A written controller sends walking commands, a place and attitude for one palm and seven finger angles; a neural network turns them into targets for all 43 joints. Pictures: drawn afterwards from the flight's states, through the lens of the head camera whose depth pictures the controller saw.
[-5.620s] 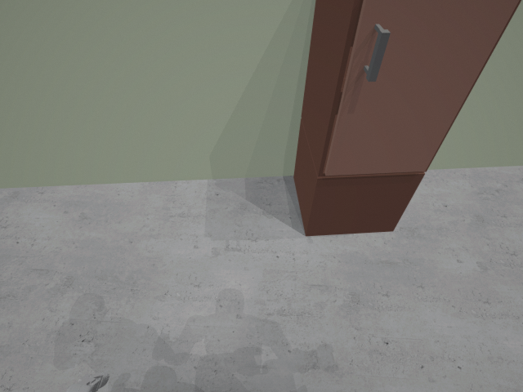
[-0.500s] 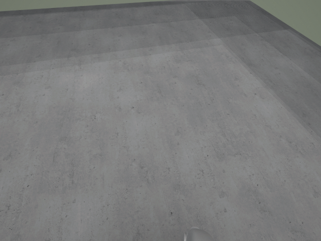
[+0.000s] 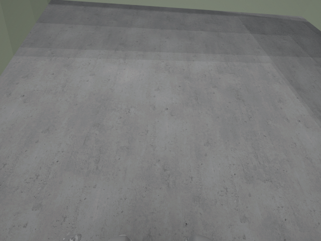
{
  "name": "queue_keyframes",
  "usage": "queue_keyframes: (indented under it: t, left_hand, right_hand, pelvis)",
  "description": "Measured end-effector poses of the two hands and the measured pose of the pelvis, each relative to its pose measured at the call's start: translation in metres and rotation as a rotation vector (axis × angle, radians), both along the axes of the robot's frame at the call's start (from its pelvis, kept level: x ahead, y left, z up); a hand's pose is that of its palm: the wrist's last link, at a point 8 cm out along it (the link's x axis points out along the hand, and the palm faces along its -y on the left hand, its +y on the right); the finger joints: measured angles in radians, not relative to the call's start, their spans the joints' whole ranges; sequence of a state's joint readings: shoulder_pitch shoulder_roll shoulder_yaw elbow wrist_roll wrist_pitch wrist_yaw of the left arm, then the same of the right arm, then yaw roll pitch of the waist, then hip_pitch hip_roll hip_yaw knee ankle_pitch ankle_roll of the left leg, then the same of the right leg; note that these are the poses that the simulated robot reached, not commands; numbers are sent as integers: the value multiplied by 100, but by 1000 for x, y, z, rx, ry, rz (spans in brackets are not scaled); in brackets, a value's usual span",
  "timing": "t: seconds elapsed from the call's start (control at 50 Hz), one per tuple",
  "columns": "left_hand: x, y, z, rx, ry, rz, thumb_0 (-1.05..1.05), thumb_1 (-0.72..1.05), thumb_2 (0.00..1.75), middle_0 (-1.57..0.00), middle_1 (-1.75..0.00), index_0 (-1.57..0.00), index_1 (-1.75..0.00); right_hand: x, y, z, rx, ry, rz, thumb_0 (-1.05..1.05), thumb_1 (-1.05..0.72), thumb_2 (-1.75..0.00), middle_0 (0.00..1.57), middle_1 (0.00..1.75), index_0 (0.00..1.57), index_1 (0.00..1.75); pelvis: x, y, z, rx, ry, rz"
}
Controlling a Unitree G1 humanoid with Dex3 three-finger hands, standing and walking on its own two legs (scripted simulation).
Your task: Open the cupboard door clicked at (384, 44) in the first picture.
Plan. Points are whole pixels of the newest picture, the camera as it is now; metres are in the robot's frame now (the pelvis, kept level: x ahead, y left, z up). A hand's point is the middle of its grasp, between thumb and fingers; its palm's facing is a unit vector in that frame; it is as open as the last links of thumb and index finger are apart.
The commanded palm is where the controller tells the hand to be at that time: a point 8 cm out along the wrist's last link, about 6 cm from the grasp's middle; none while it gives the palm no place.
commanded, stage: turn to face it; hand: left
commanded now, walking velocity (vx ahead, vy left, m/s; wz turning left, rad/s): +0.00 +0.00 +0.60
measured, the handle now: out of the picture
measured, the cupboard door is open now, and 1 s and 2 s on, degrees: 0 0 0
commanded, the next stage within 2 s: none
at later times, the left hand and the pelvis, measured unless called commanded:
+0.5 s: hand out of the picture +0.03 +0.18 -0.13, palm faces +0.32 -0.90 -0.29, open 7.4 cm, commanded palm none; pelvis -0.02 -0.05 +0.02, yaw +18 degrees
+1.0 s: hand out of the picture -0.16 +0.12 -0.16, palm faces +0.64 -0.73 -0.24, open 7.4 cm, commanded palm none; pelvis -0.04 -0.05 +0.01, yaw +38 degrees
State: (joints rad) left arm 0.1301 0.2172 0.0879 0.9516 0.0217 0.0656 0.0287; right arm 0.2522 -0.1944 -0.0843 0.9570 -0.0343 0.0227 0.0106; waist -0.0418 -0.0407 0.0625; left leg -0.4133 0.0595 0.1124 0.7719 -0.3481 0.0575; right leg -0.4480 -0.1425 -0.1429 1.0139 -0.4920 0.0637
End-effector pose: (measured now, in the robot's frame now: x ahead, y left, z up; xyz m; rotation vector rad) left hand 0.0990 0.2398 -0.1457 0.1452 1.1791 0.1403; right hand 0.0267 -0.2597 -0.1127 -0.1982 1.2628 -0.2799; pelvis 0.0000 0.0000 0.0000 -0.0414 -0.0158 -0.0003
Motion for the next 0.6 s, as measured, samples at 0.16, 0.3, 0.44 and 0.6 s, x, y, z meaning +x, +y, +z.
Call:
queue_keyframes:
  t: [0.16, 0.3, 0.44, 0.6]
  left_hand:
    - [-50, 34, 28, 45, 67, 111, 1, 91, 90, -19, -30, -20, -30]
    - [-76, 30, 38, 75, 77, 188, 1, 91, 90, -19, -30, -20, -30]
    - [-83, -4, 50, 96, -1, 253, 1, 91, 90, -19, -30, -20, -30]
    - [-134, -51, 67, 126, 4, 374, 1, 91, 90, -20, -30, -20, -30]
  right_hand:
    - [23, 9, 20, -3, 29, 117, 0, -91, -90, 20, 30, 20, 30]
    - [51, 12, 14, 42, 2, 204, 0, -90, -90, 20, 30, 20, 30]
    - [71, -6, -3, 94, -5, 290, 0, -90, -90, 20, 30, 20, 30]
    - [102, -32, -6, 125, 1, 399, 0, -90, -90, 20, 30, 20, 30]
  pelvis:
    - [-3, 7, 24, 1, 45, 87]
    - [-6, -5, 26, 12, 54, 172]
    - [-15, -35, 22, 30, 48, 268]
    - [-17, -69, 28, 74, 28, 383]
